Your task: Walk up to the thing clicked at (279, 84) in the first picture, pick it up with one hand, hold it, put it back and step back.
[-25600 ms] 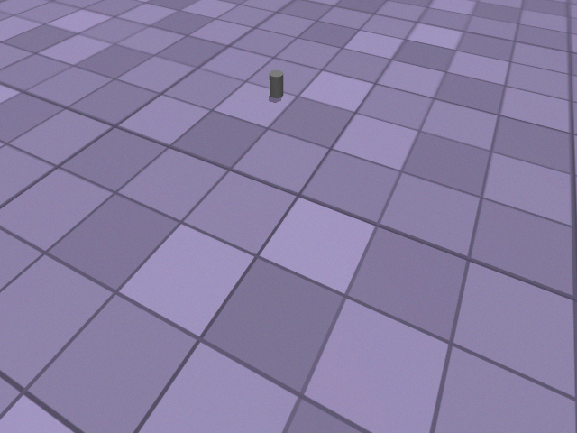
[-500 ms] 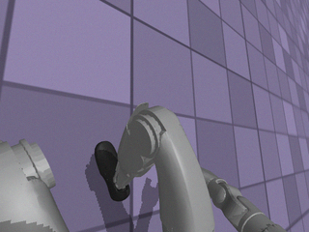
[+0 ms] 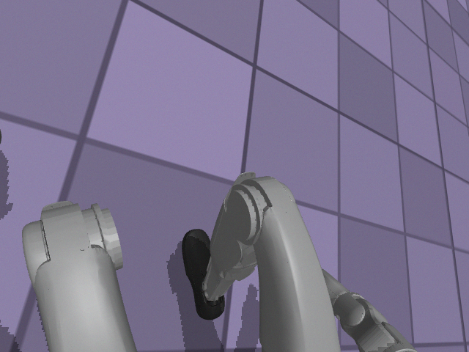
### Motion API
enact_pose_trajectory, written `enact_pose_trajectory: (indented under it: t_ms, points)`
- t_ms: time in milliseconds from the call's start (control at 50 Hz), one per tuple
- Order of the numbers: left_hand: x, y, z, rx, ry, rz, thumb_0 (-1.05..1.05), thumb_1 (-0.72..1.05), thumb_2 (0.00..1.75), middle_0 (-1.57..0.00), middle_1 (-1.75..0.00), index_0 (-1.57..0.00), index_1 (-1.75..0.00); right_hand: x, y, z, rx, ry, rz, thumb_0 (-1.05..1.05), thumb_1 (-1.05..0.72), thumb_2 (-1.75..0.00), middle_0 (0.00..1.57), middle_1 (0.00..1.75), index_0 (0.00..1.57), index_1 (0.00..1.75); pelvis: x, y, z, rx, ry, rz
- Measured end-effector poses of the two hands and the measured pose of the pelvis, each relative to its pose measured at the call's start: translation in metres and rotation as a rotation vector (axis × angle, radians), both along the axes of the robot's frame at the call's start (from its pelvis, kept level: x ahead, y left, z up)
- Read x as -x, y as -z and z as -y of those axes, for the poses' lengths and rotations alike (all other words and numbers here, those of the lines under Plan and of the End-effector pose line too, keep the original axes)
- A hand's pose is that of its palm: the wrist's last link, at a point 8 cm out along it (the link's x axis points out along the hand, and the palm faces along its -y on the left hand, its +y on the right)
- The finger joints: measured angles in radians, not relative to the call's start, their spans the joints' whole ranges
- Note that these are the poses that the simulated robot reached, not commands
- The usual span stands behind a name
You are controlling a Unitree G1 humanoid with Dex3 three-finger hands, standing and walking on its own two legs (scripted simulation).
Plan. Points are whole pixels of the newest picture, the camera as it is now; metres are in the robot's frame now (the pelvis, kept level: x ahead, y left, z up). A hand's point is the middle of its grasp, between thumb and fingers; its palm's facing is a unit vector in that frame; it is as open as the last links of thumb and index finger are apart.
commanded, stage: settle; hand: left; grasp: from the side
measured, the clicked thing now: out of the picture +0.45 +0.31 -0.15
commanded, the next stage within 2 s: lift in 1.28 s
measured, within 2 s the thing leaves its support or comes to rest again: neither
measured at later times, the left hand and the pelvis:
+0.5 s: hand out of the picture +0.44 +0.31 -0.02, palm faces +0.33 -0.94 -0.07, open 11.8 cm; pelvis +0.02 -0.01 +0.03, yaw +6 degrees
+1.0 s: hand out of the picture +0.45 +0.30 +0.02, palm faces +0.33 -0.94 -0.05, open 11.8 cm; pelvis +0.02 -0.02 +0.05, yaw +9 degrees
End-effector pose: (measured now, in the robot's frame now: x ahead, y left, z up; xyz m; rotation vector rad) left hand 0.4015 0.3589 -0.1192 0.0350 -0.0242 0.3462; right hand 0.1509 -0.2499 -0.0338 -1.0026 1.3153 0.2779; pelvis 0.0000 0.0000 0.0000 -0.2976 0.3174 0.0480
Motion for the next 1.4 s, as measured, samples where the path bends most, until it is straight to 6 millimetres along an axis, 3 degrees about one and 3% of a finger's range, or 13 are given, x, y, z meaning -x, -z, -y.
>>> enact_pose_trajectory:
  t_ms: [220, 460, 940, 1400]
  points:
    - [0.009, -0.056, -0.007, -0.033, 0.016, -0.019, -0.01, -0.50, 0.91, -0.60, -0.91, -0.61, -0.92, -0.017, 0.008, -0.001, -0.115, 0.110, 0.075, 0.00, -0.89, -0.89, 0.20, 0.30, 0.20, 0.30, -0.005, -0.014, 0.003, -0.046, -0.031, -0.095]
    - [0.002, -0.094, 0.002, -0.031, 0.008, -0.037, -0.01, -0.51, 0.92, -0.60, -0.91, -0.61, -0.93, -0.021, 0.024, 0.009, -0.195, 0.233, 0.087, 0.00, -0.89, -0.89, 0.20, 0.30, 0.20, 0.30, -0.015, -0.026, 0.011, -0.100, -0.053, -0.184]
    - [-0.012, -0.137, 0.012, -0.008, 0.010, -0.049, -0.01, -0.51, 0.92, -0.61, -0.90, -0.62, -0.92, -0.026, 0.015, 0.015, -0.237, 0.319, 0.131, 0.01, -0.89, -0.89, 0.20, 0.30, 0.20, 0.30, -0.023, -0.049, 0.015, -0.142, -0.070, -0.255]
    - [-0.015, -0.158, 0.022, -0.010, 0.003, -0.059, -0.01, -0.54, 0.96, -0.61, -0.93, -0.61, -0.94, -0.016, 0.005, 0.014, -0.257, 0.355, 0.125, 0.01, -0.90, -0.89, 0.20, 0.30, 0.20, 0.30, -0.022, -0.066, 0.016, -0.159, -0.080, -0.272]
